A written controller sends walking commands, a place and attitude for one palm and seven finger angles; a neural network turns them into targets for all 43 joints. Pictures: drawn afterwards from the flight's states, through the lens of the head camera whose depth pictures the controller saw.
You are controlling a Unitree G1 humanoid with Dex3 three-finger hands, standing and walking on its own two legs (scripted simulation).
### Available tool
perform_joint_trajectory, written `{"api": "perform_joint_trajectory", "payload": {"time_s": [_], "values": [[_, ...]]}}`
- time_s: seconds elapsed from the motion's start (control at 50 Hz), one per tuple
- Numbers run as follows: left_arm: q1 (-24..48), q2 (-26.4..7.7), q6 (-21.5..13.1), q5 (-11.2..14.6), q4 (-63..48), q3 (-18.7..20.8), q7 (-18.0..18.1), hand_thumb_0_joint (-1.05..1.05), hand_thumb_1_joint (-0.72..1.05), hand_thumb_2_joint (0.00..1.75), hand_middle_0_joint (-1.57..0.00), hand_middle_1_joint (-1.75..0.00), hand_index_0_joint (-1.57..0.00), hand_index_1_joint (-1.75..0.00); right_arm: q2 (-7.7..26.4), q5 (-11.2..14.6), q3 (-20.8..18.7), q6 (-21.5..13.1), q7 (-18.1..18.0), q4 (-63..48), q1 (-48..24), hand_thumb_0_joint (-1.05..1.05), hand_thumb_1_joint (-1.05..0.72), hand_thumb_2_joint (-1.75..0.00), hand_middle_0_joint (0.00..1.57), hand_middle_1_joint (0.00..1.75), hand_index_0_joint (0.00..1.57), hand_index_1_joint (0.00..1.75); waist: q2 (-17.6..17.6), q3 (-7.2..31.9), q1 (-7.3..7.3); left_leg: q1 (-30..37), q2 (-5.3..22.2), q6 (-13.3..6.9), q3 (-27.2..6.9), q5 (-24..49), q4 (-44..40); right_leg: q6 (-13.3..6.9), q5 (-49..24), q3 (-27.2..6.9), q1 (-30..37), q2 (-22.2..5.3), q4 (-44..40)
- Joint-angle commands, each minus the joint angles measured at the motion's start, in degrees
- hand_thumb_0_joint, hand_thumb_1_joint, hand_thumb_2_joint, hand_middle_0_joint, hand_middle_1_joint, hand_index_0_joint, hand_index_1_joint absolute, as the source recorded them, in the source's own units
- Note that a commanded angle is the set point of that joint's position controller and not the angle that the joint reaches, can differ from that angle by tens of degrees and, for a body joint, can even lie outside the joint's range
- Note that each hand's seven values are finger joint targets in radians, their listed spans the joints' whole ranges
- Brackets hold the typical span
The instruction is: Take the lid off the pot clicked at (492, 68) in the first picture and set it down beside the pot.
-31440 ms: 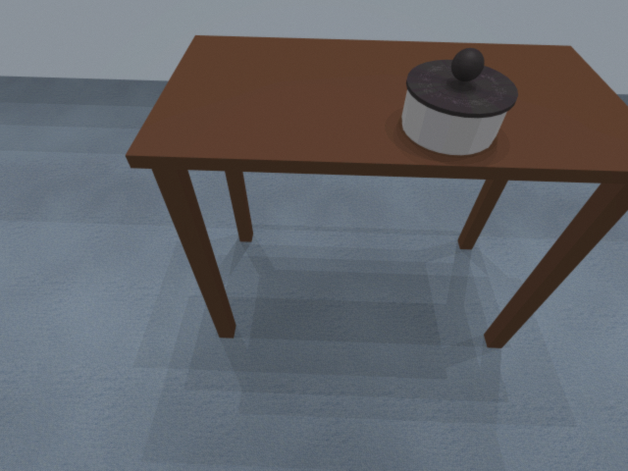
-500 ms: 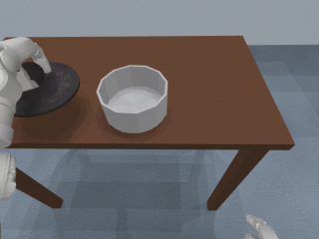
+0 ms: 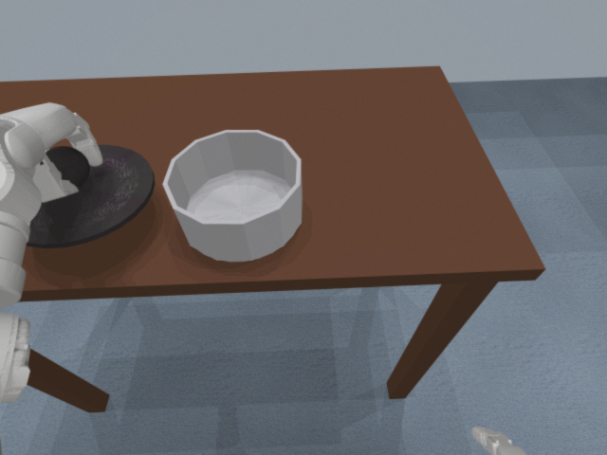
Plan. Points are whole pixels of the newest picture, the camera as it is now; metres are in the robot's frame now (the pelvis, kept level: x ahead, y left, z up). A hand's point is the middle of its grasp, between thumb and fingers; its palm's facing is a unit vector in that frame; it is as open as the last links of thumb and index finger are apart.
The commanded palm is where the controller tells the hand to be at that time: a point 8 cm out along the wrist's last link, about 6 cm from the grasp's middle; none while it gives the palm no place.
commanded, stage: lower the lid onto the table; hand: left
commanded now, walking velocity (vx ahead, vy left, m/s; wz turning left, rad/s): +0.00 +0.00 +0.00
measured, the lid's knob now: (65, 167) +0.44 +0.32 +0.15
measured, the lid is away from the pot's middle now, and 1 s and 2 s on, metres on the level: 0.22 0.24 0.24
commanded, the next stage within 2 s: open the fingers wide in 0.94 s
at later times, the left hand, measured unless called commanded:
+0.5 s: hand (57, 196) +0.41 +0.32 +0.13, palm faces -0.40 -0.18 -0.90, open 8.2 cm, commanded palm +0.40 +0.33 +0.21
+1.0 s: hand (56, 210) +0.40 +0.34 +0.11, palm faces -0.41 -0.18 -0.89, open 8.2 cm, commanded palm +0.40 +0.33 +0.17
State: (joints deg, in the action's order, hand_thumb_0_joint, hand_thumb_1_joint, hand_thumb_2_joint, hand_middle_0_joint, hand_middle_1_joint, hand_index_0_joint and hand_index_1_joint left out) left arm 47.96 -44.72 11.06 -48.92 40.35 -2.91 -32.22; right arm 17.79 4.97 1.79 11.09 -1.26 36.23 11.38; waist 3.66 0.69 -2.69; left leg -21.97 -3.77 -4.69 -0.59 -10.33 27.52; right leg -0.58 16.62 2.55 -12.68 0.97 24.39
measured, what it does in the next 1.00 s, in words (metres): stands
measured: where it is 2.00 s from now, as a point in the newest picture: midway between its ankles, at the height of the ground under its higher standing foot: outside the picture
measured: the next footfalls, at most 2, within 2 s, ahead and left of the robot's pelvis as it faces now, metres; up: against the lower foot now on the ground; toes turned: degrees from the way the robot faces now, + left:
none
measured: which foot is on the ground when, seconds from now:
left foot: down 0.00-1.00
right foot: down 0.00-1.00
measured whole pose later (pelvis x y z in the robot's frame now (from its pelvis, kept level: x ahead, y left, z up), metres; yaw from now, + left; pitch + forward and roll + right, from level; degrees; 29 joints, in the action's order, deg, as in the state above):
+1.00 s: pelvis -0.01 +0.01 +0.00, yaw +0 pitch +7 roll -3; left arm 45.1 -44.9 3.0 -48.5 46.8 -2.7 -27.8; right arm 17.5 5.3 0.7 13.2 -1.0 37.2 12.2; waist 3.2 1.7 -3.5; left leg -26.7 -4.0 -5.6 -1.0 -11.3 31.1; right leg 0.1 17.0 3.1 -16.5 0.9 26.4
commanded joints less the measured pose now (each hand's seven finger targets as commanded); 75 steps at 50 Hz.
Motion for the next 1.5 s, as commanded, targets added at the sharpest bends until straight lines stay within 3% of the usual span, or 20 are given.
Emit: {"api": "perform_joint_trajectory", "payload": {"time_s": [0.0,0.1,0.14,0.18,0.26,0.34,0.4,0.46,0.5,0.58,0.64,0.7,0.78,1.0,1.04,1.12,1.16,1.24,1.42,1.48], "values": [[26.83,-21.12,-1.13,-0.46,-15.33,8.15,3.76,0.0,0.51,1.21,-0.8,-0.86,-0.81,-0.87,8.51,-0.46,-3.4,-2.29,-0.67,-7.64,-2.7,0.0,-0.9,-0.9,0.2,0.3,0.2,0.3,5.16,26.19,0.57,24.23,1.33,-0.47,-4.47,27.15,1.65,-2.05,-15.2,-0.71,-3.18,3.18,-1.84],[25.76,-22.23,-1.08,-0.37,-6.89,8.24,3.56,0.0,0.51,1.21,-0.8,-0.86,-0.81,-0.87,8.89,-0.11,-3.03,-0.92,-1.1,-6.63,-2.88,0.0,-0.9,-0.9,0.2,0.3,0.2,0.3,0.06,20.08,-0.09,16.66,0.54,-0.59,-2.88,14.65,0.14,-2.1,-12.78,-0.29,-2.58,3.08,-2.27],[33.09,-18.17,-1.45,-0.15,-12.27,3.23,3.59,0.0,0.51,1.21,-0.8,-0.86,-0.81,-0.87,8.8,-0.32,-3.4,-1.06,-1.29,-6.56,-4.26,0.0,-0.9,-0.9,0.2,0.3,0.2,0.3,3.96,21.46,-1.27,19.83,0.48,-0.68,-3.38,13.7,0.34,-2.54,-11.14,-0.45,-4.59,3.1,-2.84],[34.86,-19.6,-2.28,-0.69,-15.82,4.66,4.74,0.0,0.51,1.21,-0.8,-0.86,-0.81,-0.87,8.6,-0.41,-3.56,-2.1,-1.58,-6.33,-3.36,0.0,-0.9,-0.9,0.2,0.3,0.2,0.3,8.22,25.42,-1.25,24.83,0.97,-0.67,-4.68,18.92,1.13,-2.62,-11.51,-0.61,-5.87,3.52,-2.65],[30.21,-19.54,-2.29,-0.88,-3.09,5.03,4.46,0.0,0.51,1.21,-0.8,-0.86,-0.81,-0.87,8.95,-0.28,-3.13,-1.35,-1.93,-4.06,-1.86,0.0,-0.9,-0.9,0.2,0.3,0.2,0.3,1.5,19.18,-1.68,18.13,0.65,-0.45,-4.02,9.79,-0.53,-2.56,-8.94,0.06,-5.55,3.51,-3.43],[33.43,-21.39,-4.18,-1.14,-6.95,5.44,4.8,0.0,0.51,1.21,-0.8,-0.86,-0.81,-0.87,9.25,-0.64,-3.45,-1.36,-1.71,-4.55,-2.65,0.0,-0.9,-0.9,0.2,0.3,0.2,0.3,3.59,25.63,-0.9,19.76,0.26,-0.67,-3.35,15.19,1.26,-2.76,-14.26,-0.71,-2.62,2.9,-2.06],[32.17,-17.33,-4.5,-1.24,-4.39,2.57,4.89,0.0,0.51,1.21,-0.8,-0.86,-0.81,-0.87,8.55,-0.53,-3.42,-1.18,-1.52,-4.11,-2.07,0.0,-0.9,-0.9,0.2,0.3,0.2,0.3,5.1,23.21,-1.79,20.82,0.57,-0.64,-3.69,16.04,1.57,-2.53,-12.44,-0.31,-5.85,3.45,-2.21],[29.5,-22.04,-5.39,-1.27,-3.15,6.84,5.16,0.0,0.51,1.21,-0.8,-0.86,-0.81,-0.87,8.95,-0.51,-3.34,-1.13,-1.38,-4.51,-1.46,0.0,-0.9,-0.9,0.2,0.3,0.2,0.3,3.87,23.88,-0.86,19.21,0.56,-0.57,-3.64,16.4,1.38,-2.65,-13.25,-0.35,-3.95,3.5,-1.77],[27.33,-20.59,-5.91,-1.17,1.28,5.96,4.98,0.0,0.51,1.21,-0.8,-0.86,-0.81,-0.87,8.74,-0.33,-3.19,-0.78,-1.44,-4.47,-1.36,0.0,-0.9,-0.9,0.2,0.3,0.2,0.3,2.13,21.14,-1.24,16.96,0.46,-0.68,-3.2,15.08,1.5,-2.46,-12.9,-0.15,-4.61,3.43,-1.74],[27.51,-24.14,-7.16,-1.37,-2.51,8.93,5.49,0.0,0.51,1.21,-0.8,-0.86,-0.81,-0.87,9.07,-0.43,-3.64,-0.61,-1.26,-5.08,-0.72,0.0,-0.9,-0.9,0.2,0.3,0.2,0.3,3.25,25.23,-0.76,19.05,0.81,-0.89,-3.39,19.88,2.55,-2.35,-15.13,-0.52,-3.63,3.4,-0.98],[27.16,-21.44,-7.94,-0.56,-7.09,7.09,5.4,0.0,0.51,1.21,-0.8,-0.86,-0.81,-0.87,9.31,-0.55,-4.17,-0.72,-0.95,-5.62,-0.82,0.0,-0.9,-0.9,0.2,0.3,0.2,0.3,6.88,26.21,-0.99,22.84,1.57,-0.47,-4.26,24.83,3.18,-2.55,-14.42,-0.12,-6.41,3.61,-1.14],[19.98,-22.59,-7.94,-0.15,0.44,9.38,5.42,0.0,0.51,1.21,-0.8,-0.86,-0.81,-0.87,9.4,-0.19,-4.0,-0.37,-0.76,-4.97,0.86,0.0,-0.9,-0.9,0.2,0.3,0.2,0.3,2.24,22.31,-0.9,18.46,1.33,-0.56,-3.99,20.22,2.74,-2.06,-12.81,0.09,-6.45,3.76,-1.06],[25.32,-19.57,-8.13,-0.22,-5.66,6.03,5.65,0.0,0.51,1.21,-0.8,-0.86,-0.81,-0.87,9.24,-0.21,-4.43,0.32,-0.57,-5.32,0.16,0.0,-0.9,-0.9,0.2,0.3,0.2,0.3,5.88,24.12,-1.72,21.85,1.67,-0.43,-4.78,22.01,3.0,-2.23,-11.54,0.13,-9.0,3.67,-0.95],[23.24,-16.45,-7.98,-0.13,0.0,3.69,6.08,0.0,0.51,1.21,-0.8,-0.86,-0.81,-0.87,9.16,-0.09,-4.18,0.8,-0.54,-4.87,0.36,0.0,-0.9,-0.9,0.2,0.3,0.2,0.3,2.77,19.67,-1.93,18.29,1.57,0.18,-5.74,11.18,1.23,-2.52,-5.9,0.67,-11.68,3.99,-1.09],[28.69,-24.48,-12.51,-2.92,-1.9,9.86,7.54,0.0,0.49,1.19,-0.79,-0.86,-0.8,-0.87,9.93,-0.7,-4.22,1.26,-1.69,-3.84,1.83,0.0,-0.9,-0.9,0.2,0.3,0.2,0.3,1.17,19.5,-0.94,16.34,1.9,0.07,-5.05,8.8,1.43,-3.12,-4.88,0.69,-12.22,4.39,-1.41],[24.09,-14.88,-16.34,-3.07,-0.69,3.49,8.28,0.0,0.44,1.15,-0.75,-0.85,-0.75,-0.86,8.64,-0.47,-4.79,2.24,-1.64,-4.22,1.66,0.0,-0.9,-0.9,0.2,0.3,0.2,0.3,4.44,20.49,-1.6,19.02,2.49,0.45,-5.61,9.64,2.28,-2.9,-3.2,0.55,-15.23,3.99,-0.02],[25.41,-18.62,-17.53,-2.9,-6.61,6.45,8.96,0.0,0.41,1.12,-0.73,-0.85,-0.73,-0.86,8.92,-0.77,-5.18,2.41,-1.32,-4.83,1.6,0.0,-0.9,-0.9,0.2,0.3,0.2,0.3,8.21,25.12,-0.9,23.16,2.8,0.86,-6.37,14.76,3.32,-3.2,-4.18,0.22,-15.25,3.99,0.64],[25.51,-21.01,-17.4,-1.49,-0.17,9.56,9.41,0.0,0.35,1.08,-0.69,-0.84,-0.69,-0.85,9.31,-0.52,-5.0,2.75,-1.64,-3.77,2.86,0.0,-0.9,-0.9,0.2,0.3,0.2,0.3,3.8,22.49,-1.23,19.67,2.36,0.45,-5.66,14.44,3.26,-3.19,-5.9,0.49,-14.24,4.01,0.09],[25.18,-17.3,-17.37,-1.94,-3.11,6.53,10.59,0.0,0.21,0.99,-0.6,-0.8,-0.61,-0.81,8.86,-0.42,-5.07,2.84,-1.22,-4.03,2.61,0.0,-0.9,-0.9,0.2,0.3,0.2,0.3,5.39,23.26,-1.43,21.64,2.52,0.72,-6.67,14.48,2.61,-3.0,-4.34,0.27,-15.42,4.07,-0.35],[25.1,-21.66,-17.08,-1.9,-2.0,10.25,10.95,0.0,0.17,0.97,-0.58,-0.79,-0.58,-0.79,9.23,-0.5,-5.08,2.89,-1.31,-3.88,3.17,0.0,-0.9,-0.9,0.2,0.3,0.2,0.3,2.69,24.05,-0.66,19.93,2.34,0.38,-6.13,12.58,2.05,-3.01,-4.91,0.18,-12.74,4.01,-0.49]]}}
